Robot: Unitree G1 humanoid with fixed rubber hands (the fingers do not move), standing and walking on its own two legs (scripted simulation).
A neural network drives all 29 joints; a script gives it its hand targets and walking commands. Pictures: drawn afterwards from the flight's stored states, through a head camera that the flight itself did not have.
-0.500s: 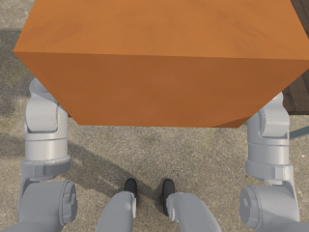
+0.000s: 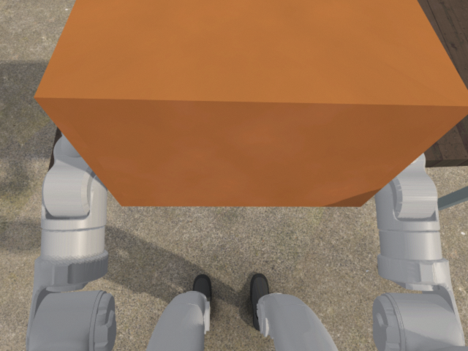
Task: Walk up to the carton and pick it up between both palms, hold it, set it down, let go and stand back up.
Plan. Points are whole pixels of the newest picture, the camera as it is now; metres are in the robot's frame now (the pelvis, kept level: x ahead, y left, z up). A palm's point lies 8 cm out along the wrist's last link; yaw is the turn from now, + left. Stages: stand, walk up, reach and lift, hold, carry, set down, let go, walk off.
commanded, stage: hold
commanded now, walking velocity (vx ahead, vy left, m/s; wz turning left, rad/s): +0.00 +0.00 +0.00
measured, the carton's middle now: (245, 69) +0.42 +0.01 +0.17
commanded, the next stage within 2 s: none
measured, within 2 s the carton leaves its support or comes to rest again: neither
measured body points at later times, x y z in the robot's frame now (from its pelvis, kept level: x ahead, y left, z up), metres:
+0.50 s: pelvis -0.03 -0.01 -0.01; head +0.12 +0.02 +0.41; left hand +0.43 +0.21 +0.12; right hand +0.43 -0.18 +0.11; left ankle +0.09 +0.12 -0.74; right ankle +0.09 -0.10 -0.74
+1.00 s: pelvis +0.00 +0.00 +0.00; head +0.13 +0.02 +0.42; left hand +0.43 +0.21 +0.13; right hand +0.44 -0.18 +0.13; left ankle +0.09 +0.12 -0.74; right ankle +0.09 -0.10 -0.74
